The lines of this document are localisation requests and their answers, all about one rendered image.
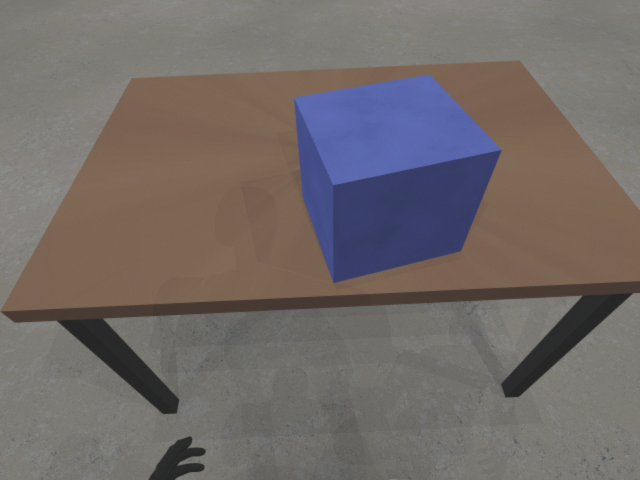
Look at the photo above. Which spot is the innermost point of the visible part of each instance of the carton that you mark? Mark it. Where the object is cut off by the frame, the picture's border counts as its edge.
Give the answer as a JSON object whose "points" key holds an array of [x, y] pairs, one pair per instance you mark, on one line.
{"points": [[392, 173]]}

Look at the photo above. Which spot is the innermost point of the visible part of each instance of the left robot hand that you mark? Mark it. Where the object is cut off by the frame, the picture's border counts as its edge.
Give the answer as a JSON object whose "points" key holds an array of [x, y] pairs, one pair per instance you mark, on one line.
{"points": [[167, 468]]}

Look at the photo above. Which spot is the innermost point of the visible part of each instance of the table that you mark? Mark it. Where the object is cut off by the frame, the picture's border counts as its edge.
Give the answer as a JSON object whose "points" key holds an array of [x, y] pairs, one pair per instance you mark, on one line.
{"points": [[190, 202]]}

